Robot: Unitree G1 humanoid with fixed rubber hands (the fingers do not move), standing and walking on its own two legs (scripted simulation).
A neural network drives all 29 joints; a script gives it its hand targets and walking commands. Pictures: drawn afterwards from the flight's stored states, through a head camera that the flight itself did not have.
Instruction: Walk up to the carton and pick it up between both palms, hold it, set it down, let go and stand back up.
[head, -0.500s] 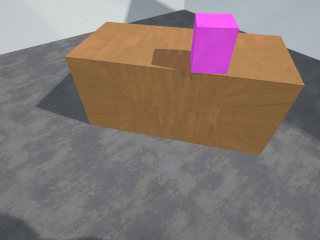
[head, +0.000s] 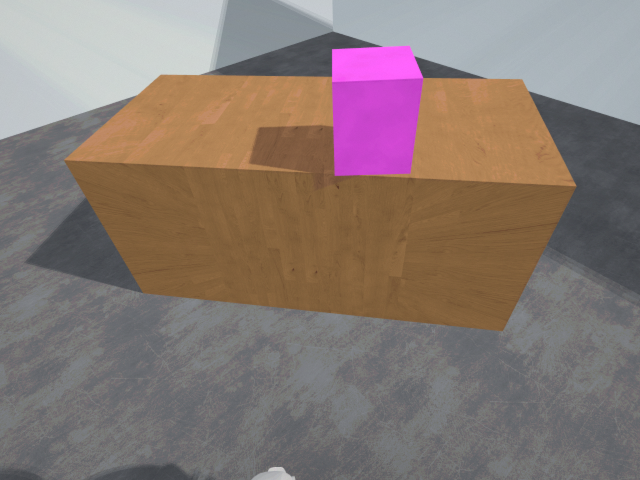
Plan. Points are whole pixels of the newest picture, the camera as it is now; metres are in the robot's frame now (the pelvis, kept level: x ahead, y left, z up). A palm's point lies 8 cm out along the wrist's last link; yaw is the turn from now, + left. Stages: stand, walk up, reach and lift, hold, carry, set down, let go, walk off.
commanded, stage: walk up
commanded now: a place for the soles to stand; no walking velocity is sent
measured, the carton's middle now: (371, 111) +1.01 -0.04 +0.00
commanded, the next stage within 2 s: none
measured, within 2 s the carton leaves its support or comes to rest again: neither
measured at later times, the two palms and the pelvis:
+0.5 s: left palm (213, 353) +0.36 +0.23 -0.11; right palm (508, 471) +0.21 -0.21 -0.11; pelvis +0.21 +0.03 +0.00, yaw -7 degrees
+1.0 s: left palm (212, 322) +0.43 +0.25 -0.11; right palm (456, 284) +0.52 -0.19 -0.10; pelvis +0.37 +0.02 -0.01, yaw -4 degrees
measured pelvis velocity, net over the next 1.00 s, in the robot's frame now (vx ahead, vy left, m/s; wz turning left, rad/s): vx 0.37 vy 0.02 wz -0.07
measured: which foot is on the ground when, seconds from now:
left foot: up 0.00-0.18, down 0.20-0.64, up 0.66-1.00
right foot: down 0.00-0.20, up 0.22-0.62, down 0.64-1.00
